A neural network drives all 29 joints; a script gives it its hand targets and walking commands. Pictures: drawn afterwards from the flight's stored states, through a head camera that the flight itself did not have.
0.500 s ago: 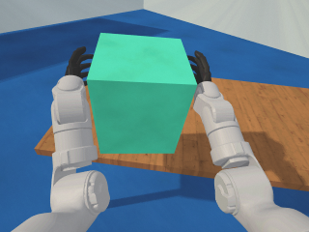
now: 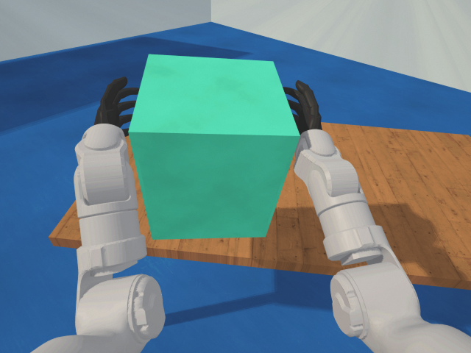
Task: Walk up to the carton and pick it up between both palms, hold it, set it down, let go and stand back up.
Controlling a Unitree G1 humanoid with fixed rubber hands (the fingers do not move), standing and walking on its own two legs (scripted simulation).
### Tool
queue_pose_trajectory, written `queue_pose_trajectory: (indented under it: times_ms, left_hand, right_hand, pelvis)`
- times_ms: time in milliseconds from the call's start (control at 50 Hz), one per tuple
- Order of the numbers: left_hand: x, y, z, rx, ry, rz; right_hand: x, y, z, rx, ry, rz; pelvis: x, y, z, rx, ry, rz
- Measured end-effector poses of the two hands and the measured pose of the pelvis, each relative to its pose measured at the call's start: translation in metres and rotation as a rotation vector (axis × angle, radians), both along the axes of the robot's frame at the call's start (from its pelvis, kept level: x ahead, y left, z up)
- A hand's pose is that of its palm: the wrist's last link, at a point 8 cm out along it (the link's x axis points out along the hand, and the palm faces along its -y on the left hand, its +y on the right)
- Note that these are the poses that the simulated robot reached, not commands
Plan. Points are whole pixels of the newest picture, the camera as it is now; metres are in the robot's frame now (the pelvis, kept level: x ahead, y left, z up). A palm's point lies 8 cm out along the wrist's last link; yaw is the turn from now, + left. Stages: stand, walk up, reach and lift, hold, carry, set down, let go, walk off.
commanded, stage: hold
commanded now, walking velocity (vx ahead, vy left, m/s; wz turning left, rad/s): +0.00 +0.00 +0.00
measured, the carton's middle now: (211, 152) +0.39 +0.01 +0.18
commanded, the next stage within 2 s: set down in 1.92 s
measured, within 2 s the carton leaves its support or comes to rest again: neither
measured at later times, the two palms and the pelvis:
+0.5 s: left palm (113, 126) +0.36 +0.15 +0.25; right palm (306, 128) +0.36 -0.15 +0.24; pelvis +0.00 -0.01 +0.00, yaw +0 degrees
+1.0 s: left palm (108, 131) +0.35 +0.16 +0.25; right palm (304, 132) +0.35 -0.14 +0.24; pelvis -0.01 +0.00 +0.00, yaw +0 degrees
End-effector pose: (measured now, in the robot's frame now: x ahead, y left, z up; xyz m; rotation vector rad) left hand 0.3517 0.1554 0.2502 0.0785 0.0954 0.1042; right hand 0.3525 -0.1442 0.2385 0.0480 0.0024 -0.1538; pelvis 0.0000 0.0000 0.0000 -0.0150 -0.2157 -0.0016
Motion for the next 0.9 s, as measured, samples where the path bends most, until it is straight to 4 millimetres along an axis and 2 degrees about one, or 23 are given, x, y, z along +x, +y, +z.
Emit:
queue_pose_trajectory:
  times_ms: [140, 260, 540, 700, 900]
  left_hand:
    - [-0.004, 0.002, -0.002, -0.011, 0.007, 0.006]
    - [0.000, 0.002, 0.000, -0.011, 0.011, 0.009]
    - [0.009, -0.002, 0.001, -0.003, 0.003, 0.000]
    - [0.005, 0.002, -0.002, -0.011, -0.004, -0.001]
    - [0.000, 0.005, -0.004, -0.012, 0.003, 0.009]
  right_hand:
    - [-0.003, 0.002, -0.002, 0.002, 0.007, 0.004]
    - [0.002, 0.002, 0.000, -0.002, 0.012, 0.005]
    - [0.009, -0.002, 0.001, -0.009, 0.003, 0.001]
    - [0.005, 0.002, 0.001, -0.009, -0.004, 0.001]
    - [0.002, 0.005, -0.002, -0.002, 0.005, 0.008]
  pelvis:
    - [-0.007, 0.000, 0.000, 0.002, 0.006, -0.005]
    - [-0.011, -0.003, 0.000, 0.005, 0.025, 0.000]
    - [-0.001, -0.005, 0.001, 0.002, 0.027, 0.006]
    - [0.003, -0.002, 0.000, -0.001, 0.006, 0.002]
    - [-0.003, 0.000, 0.000, 0.000, 0.012, 0.000]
